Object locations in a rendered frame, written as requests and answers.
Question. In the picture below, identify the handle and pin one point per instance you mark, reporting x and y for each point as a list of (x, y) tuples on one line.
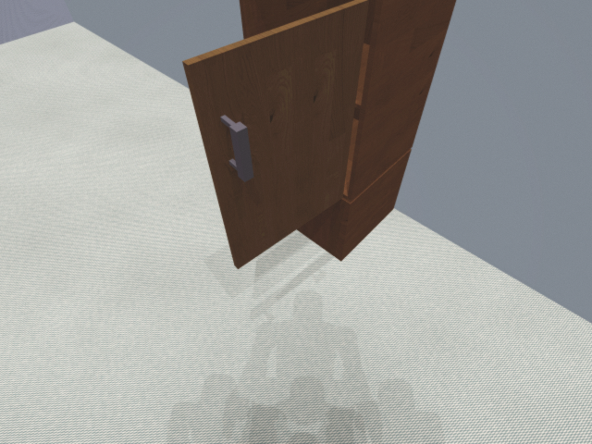
[(241, 147)]

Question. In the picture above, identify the cupboard door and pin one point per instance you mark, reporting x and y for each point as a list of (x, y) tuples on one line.
[(294, 88)]

